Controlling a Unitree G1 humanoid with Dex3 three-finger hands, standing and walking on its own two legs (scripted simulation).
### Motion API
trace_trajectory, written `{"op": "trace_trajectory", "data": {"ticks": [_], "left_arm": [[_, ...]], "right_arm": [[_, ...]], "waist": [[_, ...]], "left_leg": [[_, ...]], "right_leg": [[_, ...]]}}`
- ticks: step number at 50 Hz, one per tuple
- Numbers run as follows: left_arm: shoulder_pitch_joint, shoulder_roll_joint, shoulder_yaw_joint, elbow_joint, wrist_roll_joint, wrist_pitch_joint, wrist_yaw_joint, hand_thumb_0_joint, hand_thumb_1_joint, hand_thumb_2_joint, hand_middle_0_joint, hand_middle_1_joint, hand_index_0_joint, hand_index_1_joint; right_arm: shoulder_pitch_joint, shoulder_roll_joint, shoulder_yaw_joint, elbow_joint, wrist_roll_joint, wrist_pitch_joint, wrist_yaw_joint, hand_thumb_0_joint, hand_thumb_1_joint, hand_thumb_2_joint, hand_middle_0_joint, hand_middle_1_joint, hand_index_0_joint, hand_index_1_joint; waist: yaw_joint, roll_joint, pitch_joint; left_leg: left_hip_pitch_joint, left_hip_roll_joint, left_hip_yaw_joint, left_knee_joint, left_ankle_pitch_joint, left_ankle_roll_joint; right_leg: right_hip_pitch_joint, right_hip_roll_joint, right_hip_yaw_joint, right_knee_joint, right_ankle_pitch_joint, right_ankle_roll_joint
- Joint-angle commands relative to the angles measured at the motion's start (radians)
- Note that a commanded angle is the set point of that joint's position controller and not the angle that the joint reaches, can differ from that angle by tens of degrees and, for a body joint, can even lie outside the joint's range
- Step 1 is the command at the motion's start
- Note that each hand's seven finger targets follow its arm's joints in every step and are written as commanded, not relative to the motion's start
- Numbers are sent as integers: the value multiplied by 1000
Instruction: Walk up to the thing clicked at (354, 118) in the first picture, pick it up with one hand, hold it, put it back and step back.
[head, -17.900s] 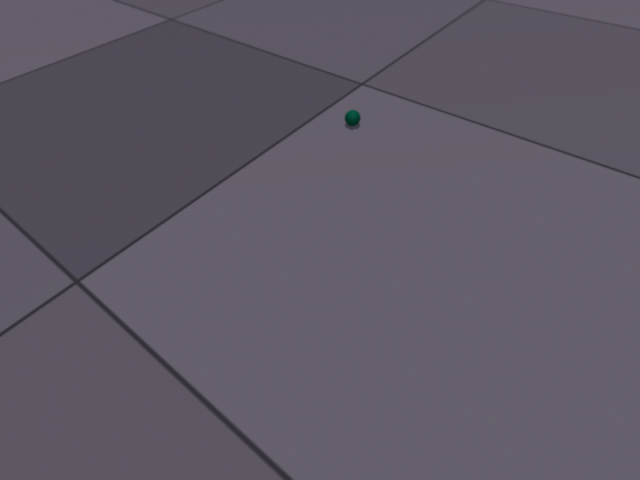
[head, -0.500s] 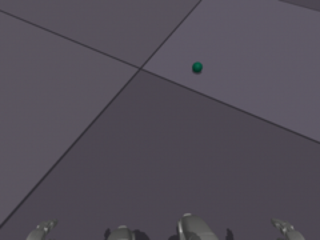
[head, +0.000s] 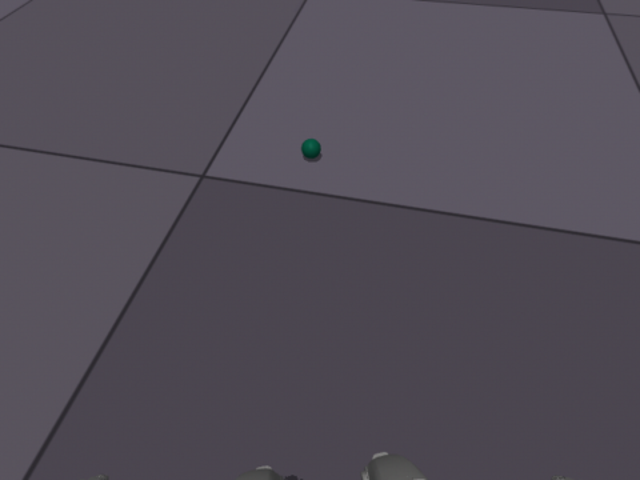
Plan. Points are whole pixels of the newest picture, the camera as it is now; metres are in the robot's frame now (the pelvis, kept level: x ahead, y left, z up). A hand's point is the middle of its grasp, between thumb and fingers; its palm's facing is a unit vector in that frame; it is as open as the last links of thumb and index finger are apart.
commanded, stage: walk up
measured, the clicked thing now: (311, 148) +1.52 +0.04 -0.69
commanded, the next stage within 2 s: stand in 0.84 s
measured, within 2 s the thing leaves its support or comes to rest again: neither
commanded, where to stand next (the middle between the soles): +0.07 +0.01 m, yaw -8 degrees
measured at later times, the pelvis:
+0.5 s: pelvis +0.00 -0.01 +0.02, yaw -7 degrees
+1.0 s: pelvis +0.01 +0.00 +0.04, yaw -8 degrees
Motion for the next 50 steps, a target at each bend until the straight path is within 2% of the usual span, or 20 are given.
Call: {"op": "trace_trajectory", "data": {"ticks": [1, 3, 6, 7, 8, 9, 10, 12, 16, 18, 19, 20, 21, 22, 23, 25, 30, 36, 47, 50], "left_arm": [[36, 217, 76, -40, -6, -45, -3, 0, 900, 900, -200, -300, -200, -300], [54, 193, 76, -25, -4, -50, -21, 0, 900, 900, -200, -300, -200, -300], [117, 161, 80, 18, 8, -58, -13, 0, 900, 900, -200, -300, -200, -300], [117, 191, 94, 26, 18, -65, -5, 0, 900, 900, -200, -300, -200, -300], [106, 247, 104, 10, 31, -77, 6, 0, 900, 900, -200, -300, -200, -300], [42, 302, 100, -9, 29, -80, 9, 0, 900, 900, -200, -300, -200, -300], [14, 288, 92, -17, 23, -78, 7, 0, 900, 900, -200, -300, -200, -300], [-21, 223, 68, -3, 13, -86, 11, 0, 900, 900, -200, -300, -200, -300], [-40, 215, 54, 12, 9, -85, 7, 0, 900, 900, -200, -300, -200, -300], [-99, 199, 43, 21, -3, -75, 6, 0, 900, 900, -200, -300, -200, -300], [-95, 169, 34, 23, -9, -72, 5, 0, 900, 900, -200, -300, -200, -300], [-66, 148, 27, 41, -15, -67, 4, 0, 900, 900, -200, -300, -200, -300], [-46, 166, 32, 76, -13, -64, 7, 0, 900, 900, -200, -300, -200, -300], [-30, 165, 30, 96, -6, -66, 7, 0, 900, 900, -200, -300, -200, -300], [-52, 169, 32, 112, -4, -69, 4, 0, 900, 900, -200, -300, -200, -300], [-110, 193, 32, 119, -5, -71, -4, 0, 900, 900, -200, -300, -200, -300], [-136, 162, 19, 173, -7, -66, -8, 0, 900, 900, -200, -300, -200, -300], [-167, 150, 10, 215, -9, -59, -12, 0, 900, 900, -200, -300, -200, -300], [-208, 143, 2, 275, -6, -53, -21, 0, 900, 900, -200, -300, -200, -300], [-212, 146, 1, 283, -6, -49, -21, 0, 900, 900, -200, -300, -200, -300]], "right_arm": [[-30, -313, -99, -68, -1, -30, -26, 0, -900, -900, 200, 300, 200, 300], [-43, -303, -91, -65, -7, -22, -18, 0, -900, -900, 200, 300, 200, 300], [-55, -261, -73, -68, -2, 3, -8, 0, -900, -900, 200, 300, 200, 300], [-6, -206, -56, -60, 3, 10, -9, 0, -900, -900, 200, 300, 200, 300], [-10, -132, -33, -76, 11, 11, -11, 0, -900, -900, 200, 300, 200, 300], [-79, -160, -41, -83, 16, 17, -23, 0, -900, -900, 200, 300, 200, 300], [-90, -212, -60, -62, 12, 17, -30, 0, -900, -900, 200, 300, 200, 300], [-40, -187, -50, -13, 28, 9, -24, 0, -900, -900, 200, 300, 200, 300], [-9, -180, -44, 46, 27, -2, -23, 0, -900, -900, 200, 300, 200, 300], [19, -178, -47, 79, 23, -11, -25, 0, -900, -900, 200, 300, 200, 300], [6, -202, -53, 81, 17, -17, -26, 0, -900, -900, 200, 300, 200, 300], [-57, -240, -53, 68, 16, -23, -23, 0, -900, -900, 200, 300, 200, 300], [-111, -250, -49, 68, 24, -20, -15, 0, -900, -900, 200, 300, 200, 300], [-142, -231, -39, 73, 22, -18, -12, 0, -900, -900, 200, 300, 200, 300], [-151, -208, -29, 88, 23, -14, -11, 0, -900, -900, 200, 300, 200, 300], [-146, -200, -22, 116, 25, -8, -10, 0, -900, -900, 200, 300, 200, 300], [-178, -201, -16, 164, 28, -12, -8, 0, -900, -900, 200, 300, 200, 300], [-219, -193, -15, 202, 27, -10, -8, 0, -900, -900, 200, 300, 200, 300], [-225, -176, -19, 256, 22, -16, -15, 0, -900, -900, 200, 300, 200, 300], [-225, -171, -20, 269, 21, -13, -13, 0, -900, -900, 200, 300, 200, 300]], "waist": [[10, 154, -65], [7, 202, -81], [49, 164, -141], [53, 65, -150], [50, -134, -138], [49, -167, -103], [41, -93, -68], [8, -63, -100], [-1, -161, -176], [-38, -116, -184], [-31, -43, -194], [0, 36, -188], [25, 63, -182], [44, 45, -187], [40, 10, -163], [9, 10, -113], [17, 3, -149], [12, -5, -147], [8, -27, -190], [8, -14, -150]], "left_leg": [[60, 270, -337, -415, 73, 206], [28, 220, -239, -397, 62, 182], [-5, 183, -139, -245, 79, 137], [-77, 154, -108, -113, 87, 104], [-205, 72, -38, 69, 34, 40], [-210, 27, -78, 98, -166, 19], [-128, 60, -128, 136, -189, 17], [-141, 57, -115, 58, -115, 17], [42, 17, -53, -74, -19, 16], [214, 16, -57, -225, 212, 27], [246, 74, -133, -277, 294, 48], [182, 160, -260, -347, 224, 99], [96, 206, -290, -362, 144, 140], [80, 191, -252, -352, 129, 121], [54, 131, -191, -321, 120, 80], [116, 58, -113, -306, 54, 37], [158, 107, -143, -401, 68, 58], [219, 107, -112, -458, 67, 44], [310, 96, -113, -526, 269, 19], [293, 86, -117, -560, 177, 9]], "right_leg": [[-45, -62, -74, 6, 15, -16], [62, -46, -139, -134, 40, -17], [265, -5, -185, -441, 200, -23], [361, -25, -85, -504, 174, -34], [388, -200, 257, -621, 145, -92], [235, -374, 500, -653, 173, -227], [136, -385, 474, -622, 240, -259], [255, -287, 300, -553, 448, -197], [211, -237, 199, -490, 675, -165], [88, -198, 122, -435, 605, -122], [65, -159, 86, -403, 528, -83], [85, -93, 30, -374, 383, -42], [181, -62, -16, -354, 252, -35], [227, -74, -1, -410, 242, -41], [230, -98, 65, -476, 259, -58], [124, -150, 159, -539, 257, -85], [189, -107, 82, -539, 348, -58], [188, -117, 87, -591, 388, -45], [280, -159, 47, -678, 510, -20], [253, -159, 51, -726, 408, -17]]}}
